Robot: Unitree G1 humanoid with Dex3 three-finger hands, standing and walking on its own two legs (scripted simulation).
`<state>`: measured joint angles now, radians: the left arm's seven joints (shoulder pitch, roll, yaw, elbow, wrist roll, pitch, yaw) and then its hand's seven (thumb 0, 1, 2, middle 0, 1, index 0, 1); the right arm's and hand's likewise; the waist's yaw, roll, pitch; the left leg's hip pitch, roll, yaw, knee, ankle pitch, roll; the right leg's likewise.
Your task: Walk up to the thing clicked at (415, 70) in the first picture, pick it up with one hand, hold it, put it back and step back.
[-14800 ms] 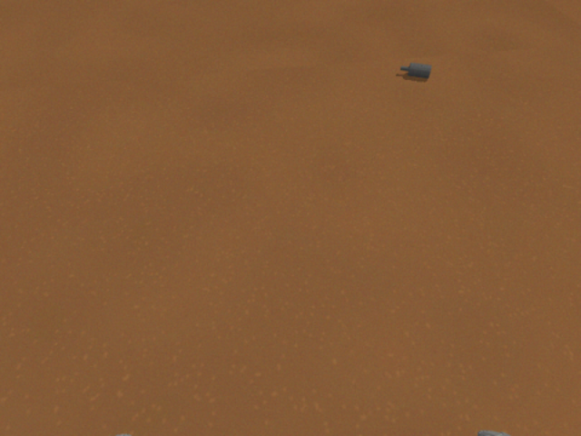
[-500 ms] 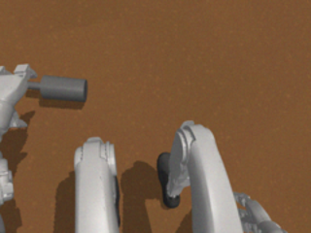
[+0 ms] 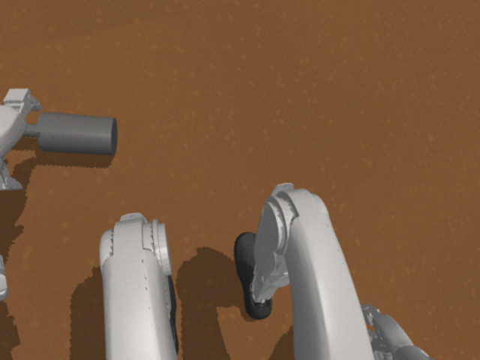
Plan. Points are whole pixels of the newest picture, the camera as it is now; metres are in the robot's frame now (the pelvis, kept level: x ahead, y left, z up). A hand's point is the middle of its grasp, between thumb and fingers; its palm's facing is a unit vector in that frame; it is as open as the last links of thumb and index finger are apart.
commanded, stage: rise first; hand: left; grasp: from above
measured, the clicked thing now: (66, 133) +0.51 +0.27 -0.31
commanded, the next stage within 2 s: approach in 0.10 s
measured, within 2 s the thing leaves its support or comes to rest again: neither
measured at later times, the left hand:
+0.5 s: hand (51, 131) +0.48 +0.26 -0.19, palm faces -0.44 +0.01 -0.90, open 13.7 cm
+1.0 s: hand (52, 148) +0.45 +0.27 -0.21, palm faces -0.56 -0.01 -0.83, open 13.3 cm
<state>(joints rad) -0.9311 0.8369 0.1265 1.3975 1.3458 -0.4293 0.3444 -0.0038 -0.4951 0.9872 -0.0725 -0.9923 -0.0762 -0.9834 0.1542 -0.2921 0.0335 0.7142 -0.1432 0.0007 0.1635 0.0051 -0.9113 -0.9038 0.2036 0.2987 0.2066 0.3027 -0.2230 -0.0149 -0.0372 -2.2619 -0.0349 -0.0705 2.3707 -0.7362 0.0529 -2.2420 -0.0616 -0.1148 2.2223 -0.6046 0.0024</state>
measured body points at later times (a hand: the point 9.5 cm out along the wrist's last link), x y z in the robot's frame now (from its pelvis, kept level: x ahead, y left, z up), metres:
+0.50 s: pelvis +0.00 +0.00 -0.01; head +0.25 +0.09 +0.35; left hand +0.49 +0.26 -0.14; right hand +0.05 -0.28 -0.10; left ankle +0.06 +0.10 -0.32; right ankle +0.12 -0.12 -0.32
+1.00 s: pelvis +0.00 -0.01 -0.01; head +0.26 +0.04 +0.35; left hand +0.48 +0.26 -0.16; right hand +0.01 -0.28 -0.11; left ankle +0.06 +0.10 -0.32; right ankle +0.12 -0.12 -0.32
